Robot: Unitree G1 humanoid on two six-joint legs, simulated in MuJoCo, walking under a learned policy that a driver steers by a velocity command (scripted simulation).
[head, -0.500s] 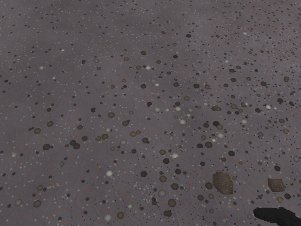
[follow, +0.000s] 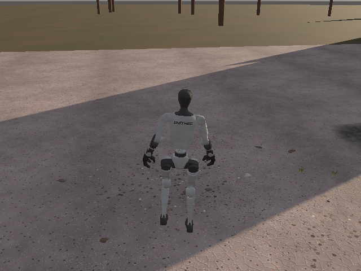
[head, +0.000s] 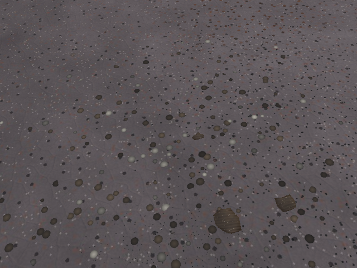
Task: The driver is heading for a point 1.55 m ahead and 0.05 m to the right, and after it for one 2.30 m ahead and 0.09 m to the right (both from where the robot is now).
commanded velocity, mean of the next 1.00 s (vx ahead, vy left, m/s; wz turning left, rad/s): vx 0.00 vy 0.00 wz -0.23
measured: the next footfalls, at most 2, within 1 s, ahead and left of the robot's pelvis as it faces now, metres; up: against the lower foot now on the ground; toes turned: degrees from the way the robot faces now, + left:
left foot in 0.34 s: +0.10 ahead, +0.14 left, +0.00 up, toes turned -18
right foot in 0.70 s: +0.01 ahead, -0.11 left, +0.00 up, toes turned -15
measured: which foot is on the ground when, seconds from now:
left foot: up 0.00-0.32, down 0.34-0.82, up 0.84-1.00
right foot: down 0.00-0.34, up 0.36-0.68, down 0.70-1.00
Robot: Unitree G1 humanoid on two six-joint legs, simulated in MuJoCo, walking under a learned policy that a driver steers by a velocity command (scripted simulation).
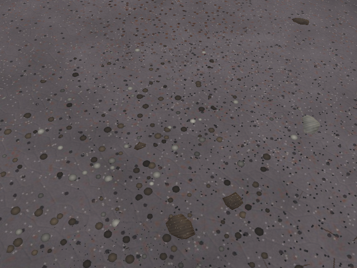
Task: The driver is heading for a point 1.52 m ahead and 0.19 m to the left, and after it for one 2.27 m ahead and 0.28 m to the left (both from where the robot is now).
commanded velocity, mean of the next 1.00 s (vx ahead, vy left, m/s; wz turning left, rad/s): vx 0.11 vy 0.00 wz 0.30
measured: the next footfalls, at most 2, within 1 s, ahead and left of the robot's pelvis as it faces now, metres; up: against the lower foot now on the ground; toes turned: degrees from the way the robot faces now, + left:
left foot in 0.10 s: +0.04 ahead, +0.12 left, +0.00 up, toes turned +6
right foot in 0.68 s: +0.14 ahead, -0.08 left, +0.00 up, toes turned +27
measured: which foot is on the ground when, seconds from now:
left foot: up 0.00-0.08, down 0.10-0.70, up 0.72-1.00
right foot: down 0.00-0.10, up 0.12-0.66, down 0.68-1.00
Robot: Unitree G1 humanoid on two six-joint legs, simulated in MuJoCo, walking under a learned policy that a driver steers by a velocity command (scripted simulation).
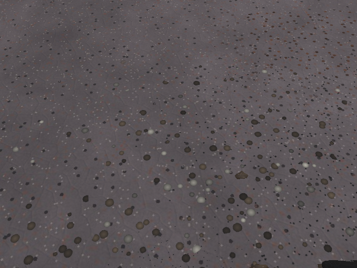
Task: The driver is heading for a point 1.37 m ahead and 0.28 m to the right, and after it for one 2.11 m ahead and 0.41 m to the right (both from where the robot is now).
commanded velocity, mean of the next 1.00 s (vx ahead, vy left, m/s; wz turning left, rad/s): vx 0.38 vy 0.00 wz -0.40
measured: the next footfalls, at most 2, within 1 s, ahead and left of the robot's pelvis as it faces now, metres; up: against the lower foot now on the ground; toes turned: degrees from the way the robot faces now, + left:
left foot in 0.04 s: +0.12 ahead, +0.13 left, +0.00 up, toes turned -5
right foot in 0.52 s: +0.41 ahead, -0.17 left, +0.00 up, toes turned -21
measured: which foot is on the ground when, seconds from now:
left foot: up 0.00-0.02, down 0.04-0.54, up 0.56-0.96, down 0.98-1.00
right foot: down 0.00-0.06, up 0.08-0.50, down 0.52-1.00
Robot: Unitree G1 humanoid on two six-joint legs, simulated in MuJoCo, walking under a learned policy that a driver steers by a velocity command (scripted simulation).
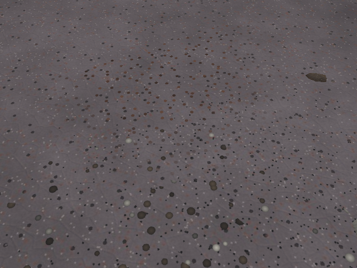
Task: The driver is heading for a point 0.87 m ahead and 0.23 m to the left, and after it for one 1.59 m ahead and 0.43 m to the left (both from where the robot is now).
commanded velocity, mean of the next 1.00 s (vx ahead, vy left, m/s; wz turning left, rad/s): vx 0.05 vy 0.00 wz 0.46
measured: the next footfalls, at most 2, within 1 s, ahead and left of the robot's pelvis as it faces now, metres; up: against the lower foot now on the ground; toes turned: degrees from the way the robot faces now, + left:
right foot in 0.36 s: +0.13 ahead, -0.13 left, +0.00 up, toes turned +17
left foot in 0.82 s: +0.02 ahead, +0.11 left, +0.00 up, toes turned +30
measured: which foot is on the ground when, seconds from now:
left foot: down 0.00-0.38, up 0.40-0.80, down 0.82-1.00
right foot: down 0.00-0.02, up 0.04-0.34, down 0.36-0.82, up 0.84-1.00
